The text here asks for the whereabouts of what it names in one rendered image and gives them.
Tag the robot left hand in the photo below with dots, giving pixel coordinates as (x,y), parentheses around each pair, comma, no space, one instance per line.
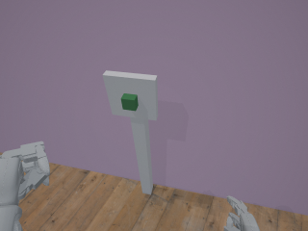
(34,163)

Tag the left robot forearm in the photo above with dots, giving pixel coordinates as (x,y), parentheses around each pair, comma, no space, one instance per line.
(9,218)

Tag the panel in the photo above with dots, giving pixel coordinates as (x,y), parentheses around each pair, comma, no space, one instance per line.
(145,87)

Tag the button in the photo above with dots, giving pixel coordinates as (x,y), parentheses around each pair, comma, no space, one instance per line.
(129,102)

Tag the robot right hand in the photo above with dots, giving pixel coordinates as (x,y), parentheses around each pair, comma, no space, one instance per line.
(246,221)

